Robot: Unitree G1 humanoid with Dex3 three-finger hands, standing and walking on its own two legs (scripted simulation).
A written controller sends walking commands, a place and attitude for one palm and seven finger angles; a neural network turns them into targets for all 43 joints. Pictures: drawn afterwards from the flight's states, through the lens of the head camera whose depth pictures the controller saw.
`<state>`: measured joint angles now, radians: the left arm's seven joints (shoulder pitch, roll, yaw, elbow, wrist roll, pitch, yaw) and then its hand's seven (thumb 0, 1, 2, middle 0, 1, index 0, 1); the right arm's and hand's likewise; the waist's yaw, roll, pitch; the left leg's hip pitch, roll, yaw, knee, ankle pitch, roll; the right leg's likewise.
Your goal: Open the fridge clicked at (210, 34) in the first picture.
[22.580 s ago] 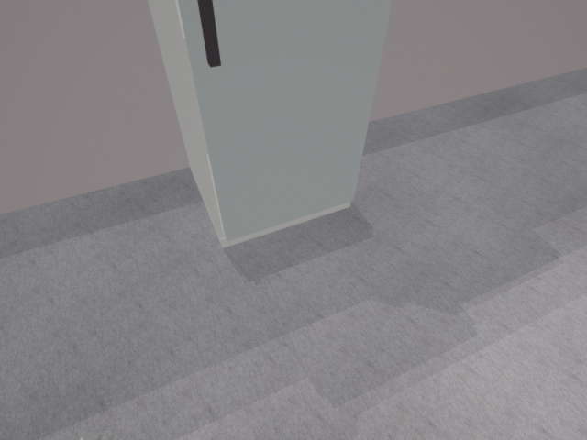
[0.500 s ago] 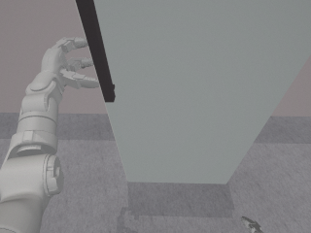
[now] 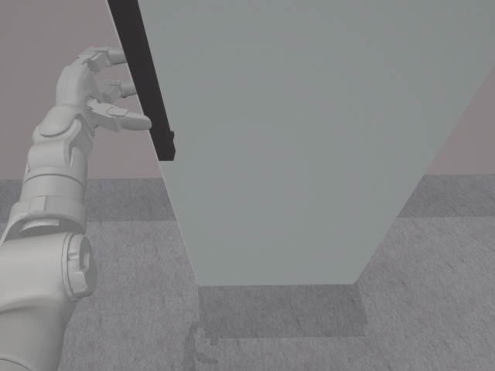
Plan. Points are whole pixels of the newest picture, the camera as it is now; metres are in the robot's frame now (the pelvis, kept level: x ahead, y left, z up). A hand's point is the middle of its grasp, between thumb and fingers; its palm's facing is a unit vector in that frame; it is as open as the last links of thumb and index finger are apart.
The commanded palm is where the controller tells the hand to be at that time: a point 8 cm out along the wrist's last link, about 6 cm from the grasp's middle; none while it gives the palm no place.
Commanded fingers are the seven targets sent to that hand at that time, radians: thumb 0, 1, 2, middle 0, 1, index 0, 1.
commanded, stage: slide the fingers in behind the handle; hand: left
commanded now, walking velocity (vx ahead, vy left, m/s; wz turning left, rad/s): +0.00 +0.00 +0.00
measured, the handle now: (149, 73) +0.51 +0.15 +0.24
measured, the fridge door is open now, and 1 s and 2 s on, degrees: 0 0 0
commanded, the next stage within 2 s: grip the handle and tug to test in 1.88 s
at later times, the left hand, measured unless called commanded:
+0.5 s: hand (128, 101) +0.45 +0.17 +0.23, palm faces +0.00 -1.00 +0.01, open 14.0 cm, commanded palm +0.43 +0.22 +0.22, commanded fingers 0.00 -0.50 0.30 -0.30 -1.20 -0.30 -1.20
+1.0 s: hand (141, 100) +0.45 +0.15 +0.23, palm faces +0.00 -1.00 +0.00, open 14.0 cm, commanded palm +0.43 +0.20 +0.22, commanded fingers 0.00 -0.50 0.30 -0.30 -1.20 -0.30 -1.20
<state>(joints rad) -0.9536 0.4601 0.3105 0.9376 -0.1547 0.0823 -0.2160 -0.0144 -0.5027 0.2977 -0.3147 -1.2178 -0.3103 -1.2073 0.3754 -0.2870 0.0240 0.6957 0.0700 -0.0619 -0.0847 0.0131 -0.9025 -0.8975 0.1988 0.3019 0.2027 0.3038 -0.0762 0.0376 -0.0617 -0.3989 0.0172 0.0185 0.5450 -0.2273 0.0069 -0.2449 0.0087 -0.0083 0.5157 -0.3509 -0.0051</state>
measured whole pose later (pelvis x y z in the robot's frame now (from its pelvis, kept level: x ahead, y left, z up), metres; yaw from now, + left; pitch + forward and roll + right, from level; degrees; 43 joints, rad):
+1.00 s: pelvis +0.00 +0.00 +0.00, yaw +0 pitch +3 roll +0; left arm -0.88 0.36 0.26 0.78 -0.17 0.14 -0.15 -0.01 -0.50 0.30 -0.30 -1.20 -0.30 -1.20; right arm 0.32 -0.27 0.03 0.67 0.07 -0.05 -0.08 0.01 -0.90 -0.90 0.20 0.30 0.20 0.30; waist -0.05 0.04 -0.06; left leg -0.36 0.02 0.01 0.53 -0.22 0.00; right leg -0.21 0.01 -0.01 0.51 -0.35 -0.01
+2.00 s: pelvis +0.00 -0.01 +0.00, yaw +1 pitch +2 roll +0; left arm -0.87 0.29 0.22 0.72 -0.16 0.19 -0.09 -0.01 -0.50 0.30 -0.29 -1.20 -0.29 -1.20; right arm 0.28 -0.26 0.04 0.67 0.06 -0.03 -0.08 0.01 -0.90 -0.90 0.20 0.30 0.20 0.30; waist -0.04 0.04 -0.06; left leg -0.33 0.01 0.01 0.50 -0.22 0.00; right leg -0.18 0.00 -0.02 0.49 -0.35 -0.01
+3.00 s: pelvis +0.00 -0.01 +0.00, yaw +1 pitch +3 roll +0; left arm -0.92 0.29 0.20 0.79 -0.16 0.17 -0.10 0.01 0.62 0.81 -0.37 -1.36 -0.37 -1.36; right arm 0.28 -0.26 0.04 0.68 0.06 -0.03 -0.09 0.01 -0.90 -0.90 0.20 0.30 0.20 0.30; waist -0.03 0.04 -0.06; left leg -0.35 0.01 0.00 0.51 -0.21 0.00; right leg -0.19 0.00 -0.03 0.50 -0.35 -0.01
